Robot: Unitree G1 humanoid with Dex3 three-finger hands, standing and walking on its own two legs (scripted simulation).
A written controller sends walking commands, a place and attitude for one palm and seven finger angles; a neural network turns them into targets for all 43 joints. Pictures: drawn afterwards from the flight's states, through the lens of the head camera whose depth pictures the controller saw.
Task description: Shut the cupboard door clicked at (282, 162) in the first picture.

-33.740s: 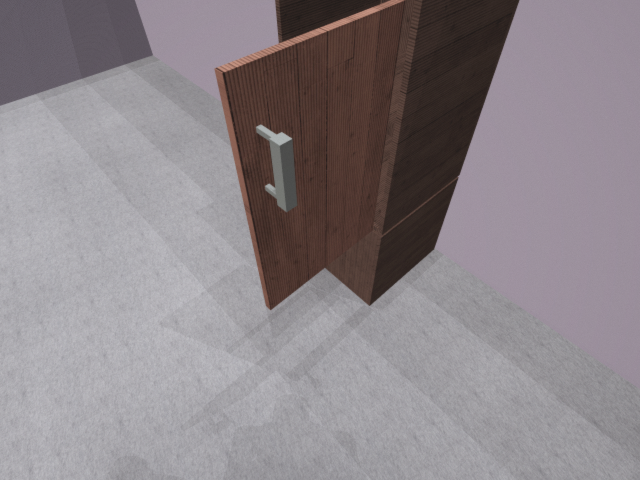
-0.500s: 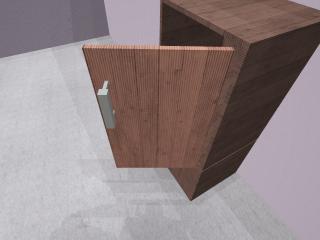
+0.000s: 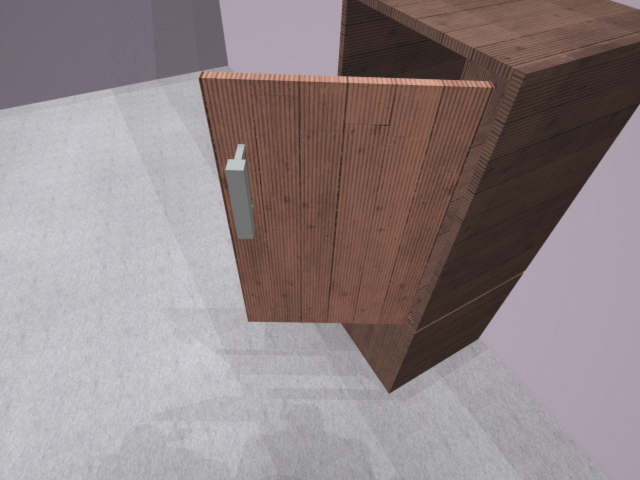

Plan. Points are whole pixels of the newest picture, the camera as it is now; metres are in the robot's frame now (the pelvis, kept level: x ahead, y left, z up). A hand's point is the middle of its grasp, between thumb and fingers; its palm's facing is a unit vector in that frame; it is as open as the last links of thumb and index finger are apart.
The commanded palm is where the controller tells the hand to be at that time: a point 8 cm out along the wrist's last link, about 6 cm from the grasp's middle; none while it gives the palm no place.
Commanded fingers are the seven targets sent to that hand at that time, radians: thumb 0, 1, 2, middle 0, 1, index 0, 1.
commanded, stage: come to a stop and stand still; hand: left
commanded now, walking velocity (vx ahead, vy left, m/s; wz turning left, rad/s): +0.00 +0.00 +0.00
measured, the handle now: (243, 192) +0.49 +0.15 +0.09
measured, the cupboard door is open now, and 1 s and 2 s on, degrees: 60 60 60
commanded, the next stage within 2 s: look again from close up in 0.42 s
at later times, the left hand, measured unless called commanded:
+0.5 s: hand out of the picture -0.06 +0.20 -0.17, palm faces +0.06 -0.98 -0.19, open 7.4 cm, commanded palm none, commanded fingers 0.00 0.90 0.90 -0.20 -0.30 -0.20 -0.30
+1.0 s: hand out of the picture +0.03 +0.19 -0.17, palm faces +0.04 -0.98 -0.19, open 7.3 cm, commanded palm none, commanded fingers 0.00 0.90 0.90 -0.20 -0.30 -0.20 -0.30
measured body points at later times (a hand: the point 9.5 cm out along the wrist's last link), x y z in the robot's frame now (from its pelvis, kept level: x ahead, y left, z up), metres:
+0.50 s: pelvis -0.02 +0.03 +0.00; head -0.02 +0.03 +0.45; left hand -0.06 +0.26 -0.15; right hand +0.01 -0.21 -0.15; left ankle +0.00 +0.09 -0.73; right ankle +0.04 -0.12 -0.73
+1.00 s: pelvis +0.01 +0.01 +0.01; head +0.02 +0.02 +0.46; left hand +0.03 +0.24 -0.15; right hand +0.04 -0.22 -0.15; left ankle +0.00 +0.09 -0.73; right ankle +0.04 -0.12 -0.73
